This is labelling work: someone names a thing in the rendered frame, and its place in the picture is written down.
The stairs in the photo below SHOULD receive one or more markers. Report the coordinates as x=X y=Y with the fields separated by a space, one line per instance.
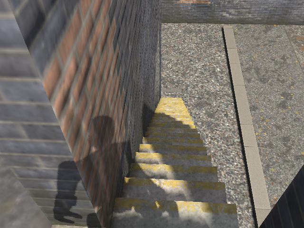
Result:
x=172 y=183

